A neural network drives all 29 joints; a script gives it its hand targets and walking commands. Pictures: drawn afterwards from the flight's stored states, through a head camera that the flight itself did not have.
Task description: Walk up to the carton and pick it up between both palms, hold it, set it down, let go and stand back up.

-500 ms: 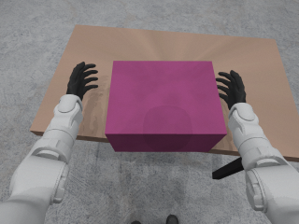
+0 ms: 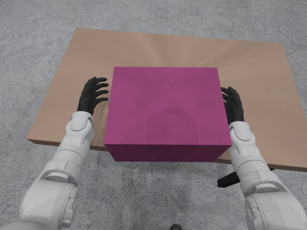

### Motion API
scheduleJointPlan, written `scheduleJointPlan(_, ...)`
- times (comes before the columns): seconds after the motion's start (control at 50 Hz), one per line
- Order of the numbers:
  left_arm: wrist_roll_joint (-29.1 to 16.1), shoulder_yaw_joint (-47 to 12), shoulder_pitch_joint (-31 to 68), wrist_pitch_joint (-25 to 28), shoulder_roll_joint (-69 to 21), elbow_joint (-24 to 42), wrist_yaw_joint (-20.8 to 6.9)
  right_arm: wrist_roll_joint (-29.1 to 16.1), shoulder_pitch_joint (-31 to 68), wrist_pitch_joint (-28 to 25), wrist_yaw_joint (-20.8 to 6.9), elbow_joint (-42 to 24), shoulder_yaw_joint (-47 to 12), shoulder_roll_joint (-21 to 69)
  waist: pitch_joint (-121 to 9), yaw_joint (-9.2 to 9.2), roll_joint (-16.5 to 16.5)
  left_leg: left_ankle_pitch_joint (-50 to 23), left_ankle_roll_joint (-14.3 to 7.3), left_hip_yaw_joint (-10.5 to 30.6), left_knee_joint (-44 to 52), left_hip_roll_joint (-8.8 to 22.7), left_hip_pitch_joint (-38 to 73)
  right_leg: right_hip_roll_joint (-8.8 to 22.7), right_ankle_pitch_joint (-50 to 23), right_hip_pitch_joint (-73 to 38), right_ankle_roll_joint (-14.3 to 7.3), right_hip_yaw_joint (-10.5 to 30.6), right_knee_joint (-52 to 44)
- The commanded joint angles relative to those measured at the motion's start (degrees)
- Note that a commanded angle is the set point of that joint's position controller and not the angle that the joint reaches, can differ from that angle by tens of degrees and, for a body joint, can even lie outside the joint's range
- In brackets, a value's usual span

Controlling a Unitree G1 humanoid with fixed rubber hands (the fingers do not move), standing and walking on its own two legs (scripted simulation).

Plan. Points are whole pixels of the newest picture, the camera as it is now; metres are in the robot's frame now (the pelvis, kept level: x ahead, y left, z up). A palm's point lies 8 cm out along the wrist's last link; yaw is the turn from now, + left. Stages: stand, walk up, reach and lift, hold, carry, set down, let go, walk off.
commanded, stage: reach and lift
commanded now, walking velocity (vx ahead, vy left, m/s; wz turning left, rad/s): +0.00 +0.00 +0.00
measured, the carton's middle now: (164, 115) +0.43 +0.00 -0.01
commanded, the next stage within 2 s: none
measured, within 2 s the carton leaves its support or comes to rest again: leaves its support in 1.32 s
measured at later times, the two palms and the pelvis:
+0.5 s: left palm (89, 106) +0.42 +0.19 +0.04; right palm (233, 118) +0.41 -0.17 +0.02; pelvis -0.01 +0.00 +0.01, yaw +1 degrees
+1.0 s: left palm (91, 100) +0.44 +0.19 +0.04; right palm (232, 113) +0.43 -0.17 +0.02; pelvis +0.03 -0.01 +0.01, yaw +1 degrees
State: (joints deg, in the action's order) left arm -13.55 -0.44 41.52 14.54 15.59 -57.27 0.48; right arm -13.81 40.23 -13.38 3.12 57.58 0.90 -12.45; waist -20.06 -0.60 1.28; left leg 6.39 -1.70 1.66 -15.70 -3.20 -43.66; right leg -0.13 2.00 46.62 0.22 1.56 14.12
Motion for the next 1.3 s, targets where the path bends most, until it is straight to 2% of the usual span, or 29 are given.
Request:
scheduleJointPlan(0.0,0.9,2.3,23.2,3.1,7.7,12.5,0.4,1.8,22.8,-3.5,0.0,-12.6,2.3,-7.5,-47.4,-1.28,-0.5,-45.5,5.1,-1.5,-6.7,2.1,17.5,0.3,-35.2,-41.9,0.6,1.2,11.0)
scheduleJointPlan(0.04,1.5,1.9,23.8,3.0,6.3,12.8,0.5,2.2,23.2,-3.4,-0.1,-11.7,2.6,-6.1,-46.0,-0.92,-1.2,-44.6,5.2,-1.4,-6.5,2.1,19.0,0.0,-32.2,-40.0,0.4,0.9,10.0)
scheduleJointPlan(0.08,2.5,2.2,24.4,2.5,5.5,11.8,0.5,2.5,24.0,-3.1,-0.2,-10.7,2.5,-5.0,-44.5,-1.68,-1.8,-42.6,5.3,-1.5,-6.3,2.1,21.3,-0.3,-28.1,-37.9,0.2,0.5,8.2)
scheduleJointPlan(0.16,3.9,3.2,27.4,1.7,4.3,11.8,0.6,4.5,26.8,-2.3,-0.2,-10.5,3.8,-4.4,-41.1,-1.4,-0.9,-34.9,5.1,-1.2,-5.1,2.2,21.4,-0.5,-21.8,-36.3,-0.1,-0.1,6.0)
scheduleJointPlan(0.22,5.9,4.4,29.7,0.9,2.7,11.1,0.7,6.5,29.4,-1.5,-0.1,-9.9,4.6,-3.1,-39.1,-1.59,-1.5,-29.1,4.8,-1.3,-3.5,2.2,21.0,-0.4,-17.7,-36.4,-0.1,-0.3,4.8)
scheduleJointPlan(0.3,7.9,4.1,32.7,0.5,-3.7,10.3,0.3,8.7,32.6,-1.0,-0.7,-8.8,4.9,2.4,-36.3,-1.17,-2.0,-21.9,4.3,-1.2,-2.0,2.6,20.8,-0.6,-11.3,-34.1,-0.4,-1.1,3.4)
scheduleJointPlan(0.36,10.9,3.7,34.8,0.9,-14.5,10.1,-1.5,11.3,35.3,-1.4,-2.1,-10.2,3.5,13.1,-37.9,-1.11,-2.2,-22.3,3.9,-1.0,-1.2,2.3,20.8,-0.7,-12.5,-34.3,-0.6,-1.0,2.5)
scheduleJointPlan(0.44,14.2,-2.1,39.3,2.2,-38.9,12.6,-7.4,14.5,37.4,-2.4,-7.6,-12.2,-3.8,37.5,-41.3,-0.49,-2.1,-24.9,3.3,-0.8,0.6,2.1,22.5,-0.5,-15.5,-35.7,-1.2,-0.2,0.2)
scheduleJointPlan(0.48,15.1,-3.6,38.0,2.2,-40.7,13.0,-9.2,15.9,35.1,-2.5,-8.8,-12.6,-5.4,40.3,-40.9,-0.4,-1.9,-24.9,3.2,-1.3,1.7,2.0,22.6,-0.4,-16.7,-36.2,-0.7,-0.2,-0.7)
scheduleJointPlan(0.52,15.8,-3.8,35.6,1.8,-40.1,12.0,-9.7,17.0,32.8,-2.5,-8.9,-11.9,-5.4,39.7,-39.6,-0.47,-2.1,-25.8,3.4,-1.5,2.5,2.2,23.3,-0.3,-17.1,-37.0,-0.6,-0.3,-1.6)
scheduleJointPlan(0.6,16.8,-3.7,33.2,1.1,-39.8,9.9,-9.8,18.1,31.5,-2.4,-8.5,-11.0,-5.8,40.0,-34.7,-1.04,-1.7,-22.7,3.0,-1.8,4.2,2.3,22.8,-0.1,-15.4,-37.1,-0.5,-0.7,-3.0)
scheduleJointPlan(0.64,16.4,-4.3,33.7,0.9,-39.7,10.2,-9.8,17.9,31.9,-2.2,-8.3,-11.4,-6.0,39.9,-34.2,-1.04,-1.8,-23.4,3.0,-1.8,4.3,2.3,23.7,-0.1,-15.7,-37.3,-0.6,-0.7,-3.4)
scheduleJointPlan(0.7,16.0,-5.4,32.6,0.9,-40.8,10.8,-9.6,17.7,31.0,-2.2,-7.8,-12.8,-7.9,41.8,-34.4,-1.36,-1.1,-26.4,2.7,-1.7,4.2,1.9,23.7,0.0,-22.0,-40.5,0.0,-0.5,-2.3)
scheduleJointPlan(0.72,15.4,-6.2,32.3,0.9,-40.8,11.3,-9.5,17.4,30.4,-2.2,-7.5,-13.7,-8.4,42.2,-34.7,-0.69,-0.4,-27.3,2.6,-1.5,4.5,1.9,23.7,0.2,-24.8,-41.9,0.4,-0.6,-1.6)
scheduleJointPlan(0.78,13.8,-8.4,31.6,0.9,-42.8,12.3,-9.2,16.1,29.8,-2.2,-7.1,-15.0,-10.5,43.7,-36.5,-0.72,-0.8,-32.1,2.6,-1.2,3.8,1.8,25.6,0.4,-31.0,-44.3,0.8,-0.2,0.0)
scheduleJointPlan(0.86,11.8,-12.1,30.0,0.5,-44.5,14.0,-8.5,14.2,28.7,-2.1,-6.8,-16.6,-13.8,45.2,-37.7,-0.43,-0.9,-39.2,3.2,-0.6,2.1,2.0,28.3,0.3,-37.0,-46.7,1.0,0.1,1.8)
scheduleJointPlan(0.96,9.5,-15.7,28.2,0.5,-46.3,15.6,-7.5,11.5,28.3,-2.3,-6.4,-18.7,-17.5,47.2,-37.2,-0.68,-0.6,-44.0,3.5,0.1,-0.2,1.9,27.7,0.3,-42.8,-49.4,1.2,0.8,4.8)
scheduleJointPlan(1.02,8.1,-18.3,27.6,0.1,-47.5,16.8,-6.6,10.1,28.4,-2.1,-6.3,-19.2,-19.1,47.5,-36.8,-0.2,-0.4,-46.7,3.8,0.8,-1.5,2.1,29.1,0.0,-43.5,-49.0,1.4,1.2,6.2)
scheduleJointPlan(1.08,7.3,-20.6,27.3,-0.1,-48.9,19.0,-5.6,8.7,28.2,-2.0,-6.4,-19.9,-20.6,48.1,-36.7,0.04,-2.4,-52.1,4.8,1.2,-4.8,2.4,33.0,-0.3,-41.6,-45.5,0.8,1.4,6.3)
scheduleJointPlan(1.16,5.3,-23.7,27.1,-1.0,-50.2,22.7,-4.3,6.2,29.0,-1.0,-6.2,-23.3,-23.2,49.2,-37.4,0.07,-1.3,-52.2,5.2,1.3,-7.0,2.5,31.2,-0.6,-42.9,-47.7,0.4,1.6,8.2)
scheduleJointPlan(1.28,3.2,-27.7,26.8,-4.0,-51.6,30.2,-2.6,3.5,30.4,1.5,-6.0,-31.2,-26.3,50.2,-38.2,0.28,-1.3,-53.5,5.9,2.2,-9.5,2.6,31.4,-1.2,-40.5,-47.6,0.3,1.8,9.9)
